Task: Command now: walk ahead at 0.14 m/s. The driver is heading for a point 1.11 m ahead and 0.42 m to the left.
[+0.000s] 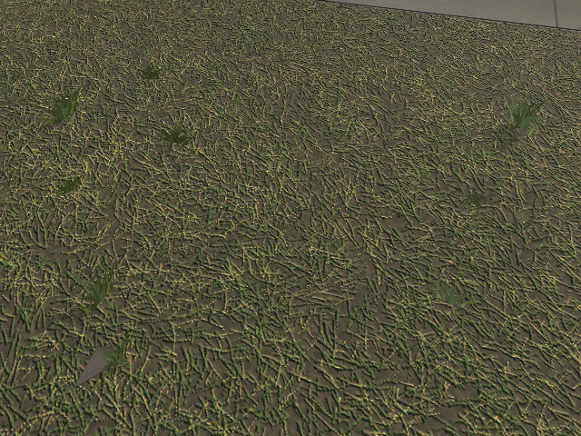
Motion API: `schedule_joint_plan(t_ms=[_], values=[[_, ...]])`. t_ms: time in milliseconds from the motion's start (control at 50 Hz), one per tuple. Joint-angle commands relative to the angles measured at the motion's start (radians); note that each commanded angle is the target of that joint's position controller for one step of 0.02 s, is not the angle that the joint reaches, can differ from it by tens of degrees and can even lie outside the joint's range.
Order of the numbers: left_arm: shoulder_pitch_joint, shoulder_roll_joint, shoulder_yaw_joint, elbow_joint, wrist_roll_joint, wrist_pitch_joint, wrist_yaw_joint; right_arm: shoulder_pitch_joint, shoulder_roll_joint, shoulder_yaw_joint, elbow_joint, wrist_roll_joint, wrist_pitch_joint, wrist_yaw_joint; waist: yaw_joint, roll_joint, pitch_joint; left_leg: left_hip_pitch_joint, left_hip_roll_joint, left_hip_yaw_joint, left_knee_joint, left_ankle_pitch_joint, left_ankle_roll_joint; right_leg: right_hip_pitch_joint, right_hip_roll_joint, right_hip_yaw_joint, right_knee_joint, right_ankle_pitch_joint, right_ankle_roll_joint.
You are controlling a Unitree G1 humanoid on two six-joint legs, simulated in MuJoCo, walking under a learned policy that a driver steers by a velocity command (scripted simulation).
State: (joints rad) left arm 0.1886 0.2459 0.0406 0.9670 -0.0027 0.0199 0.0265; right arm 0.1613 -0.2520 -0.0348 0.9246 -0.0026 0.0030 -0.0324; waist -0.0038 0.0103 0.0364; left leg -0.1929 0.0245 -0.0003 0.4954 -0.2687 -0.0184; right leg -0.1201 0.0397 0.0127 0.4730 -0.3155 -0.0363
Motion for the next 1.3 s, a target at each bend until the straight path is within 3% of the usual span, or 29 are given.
schedule_joint_plan(t_ms=[20,60,100,140,180,220,240,260,280,300,340,400,460,580,660,700,740,760,780,800,820,840,900,980,1100,1200,1240,1280,1300], values=[[0.049,0.167,0.039,-0.013,-0.013,-0.013,0.006,-0.048,-0.096,-0.024,-0.043,0.011,-0.014,-0.007,0.036,-0.111,0.048,-0.130,-0.051,0.060,0.093,-0.213,0.027,-0.077,-0.152,0.217,-0.203,-0.397,-0.111],[0.081,0.210,0.051,-0.006,-0.018,-0.040,0.005,-0.109,-0.081,-0.019,-0.075,0.029,-0.044,0.001,0.061,-0.186,0.151,-0.275,-0.019,0.029,0.249,-0.200,0.049,-0.098,-0.318,0.454,-0.332,-0.527,-0.212],[0.088,0.191,0.049,-0.004,-0.014,-0.072,0.002,-0.122,-0.107,-0.028,-0.085,0.040,-0.074,0.017,0.062,-0.165,0.169,-0.426,0.042,-0.037,0.341,-0.260,0.076,0.009,-0.376,0.509,-0.342,-0.382,-0.244],[0.076,0.183,0.048,-0.009,-0.027,-0.083,-0.003,-0.114,-0.112,-0.029,-0.081,0.040,-0.095,0.037,0.052,-0.119,0.127,-0.433,0.072,-0.035,0.257,-0.231,0.087,0.094,-0.350,0.416,-0.316,-0.227,-0.212],[0.037,0.197,0.051,-0.017,-0.032,-0.076,-0.009,-0.065,-0.093,-0.028,-0.051,0.034,-0.103,0.051,0.018,-0.105,0.070,-0.214,0.032,0.040,0.104,-0.074,0.074,0.008,-0.272,0.266,-0.281,-0.092,-0.168],[0.021,0.188,0.049,-0.019,-0.025,-0.067,-0.015,0.109,-0.103,-0.046,0.030,0.027,-0.094,0.049,-0.057,-0.080,-0.002,0.133,-0.058,0.116,0.035,0.080,0.047,-0.182,-0.192,0.153,-0.174,0.011,-0.128],[0.011,0.157,0.037,-0.020,-0.017,-0.072,-0.016,0.217,-0.132,-0.061,0.059,0.031,-0.088,0.042,-0.111,-0.042,-0.040,0.269,-0.042,0.071,0.014,0.058,0.062,-0.256,-0.148,0.095,-0.032,0.106,-0.092],[-0.016,0.075,0.011,-0.048,-0.003,-0.081,-0.019,0.335,-0.223,-0.083,0.070,0.025,-0.087,0.030,-0.152,0.192,-0.078,0.377,0.182,-0.279,-0.154,-0.088,0.152,-0.405,-0.038,-0.027,0.335,0.035,-0.008],[-0.015,0.065,0.011,-0.083,-0.017,-0.100,-0.016,0.391,-0.256,-0.078,0.084,0.012,-0.098,0.045,-0.138,0.328,-0.127,0.436,0.357,-0.703,-0.328,-0.230,0.286,-0.563,0.046,0.032,0.583,-0.259,0.013],[-0.008,0.126,0.025,-0.076,-0.043,-0.113,-0.019,0.281,-0.194,-0.055,0.059,0.011,-0.112,0.048,-0.084,0.179,-0.035,0.360,0.375,-0.679,-0.335,-0.340,0.291,-0.647,-0.039,0.104,0.712,-0.221,-0.010],[-0.007,0.140,0.031,-0.061,-0.047,-0.124,-0.025,0.148,-0.141,-0.035,0.015,0.007,-0.124,0.056,-0.033,0.081,0.056,0.249,0.291,-0.457,-0.352,-0.215,0.228,-0.655,-0.126,0.074,0.699,-0.022,-0.044],[-0.019,0.112,0.036,-0.052,-0.022,-0.111,-0.036,0.164,-0.107,-0.017,0.019,-0.002,-0.116,0.057,-0.019,0.090,0.047,0.196,0.200,-0.230,-0.365,0.138,0.181,-0.570,-0.164,0.035,0.584,0.125,-0.022],[-0.097,0.080,0.030,-0.083,-0.010,-0.100,-0.039,0.225,-0.131,-0.019,0.040,-0.001,-0.106,0.041,-0.032,0.055,0.052,0.205,0.185,-0.147,-0.375,0.346,0.200,-0.611,-0.154,-0.001,0.462,0.204,0.021],[-0.310,0.051,0.006,-0.163,-0.018,-0.109,-0.055,0.289,-0.146,-0.022,0.063,0.006,-0.095,0.018,-0.076,0.054,0.100,0.157,0.168,-0.057,-0.428,0.319,0.191,-0.509,-0.100,-0.048,0.112,0.407,0.036],[-0.355,0.076,0.007,-0.200,-0.023,-0.121,-0.075,0.302,-0.150,-0.034,0.080,0.016,-0.080,0.016,-0.050,0.058,0.099,0.294,0.225,-0.046,-0.361,0.457,0.183,-0.509,-0.089,-0.030,0.030,0.356,-0.014],[-0.275,0.121,0.027,-0.186,-0.023,-0.124,-0.077,0.280,-0.174,-0.044,0.071,0.012,-0.069,0.014,0.007,0.091,0.019,0.349,0.235,-0.037,-0.241,0.765,0.165,-0.380,-0.043,-0.057,0.034,0.282,-0.047],[0.021,0.198,0.071,-0.107,-0.023,-0.120,-0.060,0.258,-0.158,-0.036,0.056,0.003,-0.053,0.016,0.155,0.105,-0.161,0.220,0.173,-0.017,0.115,0.913,0.123,0.037,-0.029,-0.054,0.032,0.274,-0.106],[0.195,0.269,0.089,-0.074,0.000,-0.116,-0.046,0.290,-0.102,-0.016,0.028,-0.008,-0.057,0.021,0.175,-0.023,-0.314,-0.092,0.087,0.008,0.449,0.551,0.088,0.402,-0.253,0.227,0.054,0.181,-0.187],[0.225,0.273,0.083,-0.058,0.003,-0.116,-0.053,0.408,0.026,0.020,0.038,0.010,-0.077,0.029,0.103,-0.261,-0.462,-0.380,-0.086,-0.069,0.749,-0.295,0.049,0.609,-0.463,0.695,-0.097,-0.038,-0.318],[0.167,0.177,0.058,-0.062,-0.008,-0.121,-0.052,0.299,-0.109,-0.014,0.028,0.042,-0.098,0.029,0.136,-0.160,-0.336,-0.466,-0.035,-0.163,0.845,-0.292,0.068,0.497,-0.417,0.665,-0.176,-0.118,-0.259],[0.073,0.144,0.047,-0.076,-0.011,-0.126,-0.048,0.211,-0.154,-0.031,-0.006,0.064,-0.110,0.026,0.108,-0.136,-0.176,-0.503,0.015,-0.132,0.836,-0.196,0.082,0.330,-0.392,0.489,-0.211,-0.060,-0.210],[0.000,0.122,0.040,-0.082,-0.005,-0.134,-0.049,0.173,-0.144,-0.033,-0.013,0.057,-0.113,0.017,0.071,-0.060,-0.106,-0.460,0.066,-0.116,0.788,-0.103,0.083,0.178,-0.360,0.378,-0.247,0.037,-0.183],[-0.060,0.067,0.027,-0.064,0.017,-0.150,-0.057,0.225,-0.072,-0.041,0.000,0.044,-0.075,0.014,-0.008,-0.088,-0.047,-0.326,0.128,-0.121,0.707,-0.010,0.077,-0.036,-0.288,0.157,-0.334,0.168,-0.152],[-0.043,0.116,0.039,-0.038,0.019,-0.156,-0.039,0.136,-0.067,-0.045,-0.059,0.033,-0.042,0.012,-0.019,-0.064,0.027,-0.437,0.148,-0.122,0.598,0.099,0.046,-0.089,-0.284,0.014,-0.395,0.247,-0.166],[0.033,0.169,0.046,-0.033,0.011,-0.138,-0.011,-0.069,-0.041,-0.026,-0.142,0.022,-0.062,0.052,0.050,-0.019,0.055,-0.462,0.117,-0.016,0.252,0.348,0.039,0.013,-0.263,-0.151,-0.387,0.365,-0.136],[0.110,0.203,0.058,-0.019,-0.010,-0.092,-0.007,-0.167,-0.057,-0.023,-0.230,0.027,-0.059,0.090,0.063,-0.035,0.060,-0.506,0.071,0.051,0.139,0.212,0.088,0.234,-0.328,-0.201,-0.256,0.598,-0.107],[0.081,0.232,0.068,-0.038,-0.012,-0.075,-0.001,-0.097,-0.101,-0.045,-0.238,0.028,-0.052,0.096,0.004,-0.080,-0.011,-0.372,0.000,0.108,0.143,0.109,0.128,0.262,-0.330,-0.229,-0.100,0.928,-0.083],[0.052,0.230,0.065,-0.058,-0.013,-0.060,0.005,0.181,-0.197,-0.102,-0.177,0.034,-0.046,0.083,-0.149,-0.064,-0.158,0.018,-0.082,0.110,0.067,0.135,0.195,0.128,-0.277,-0.261,0.291,0.959,-0.031],[0.091,0.160,0.041,-0.084,0.018,-0.072,0.002,0.290,-0.297,-0.132,-0.154,0.037,-0.034,0.057,-0.150,0.126,-0.247,0.305,0.103,-0.187,0.056,0.154,0.258,-0.148,-0.207,-0.264,0.621,0.440,0.015]])
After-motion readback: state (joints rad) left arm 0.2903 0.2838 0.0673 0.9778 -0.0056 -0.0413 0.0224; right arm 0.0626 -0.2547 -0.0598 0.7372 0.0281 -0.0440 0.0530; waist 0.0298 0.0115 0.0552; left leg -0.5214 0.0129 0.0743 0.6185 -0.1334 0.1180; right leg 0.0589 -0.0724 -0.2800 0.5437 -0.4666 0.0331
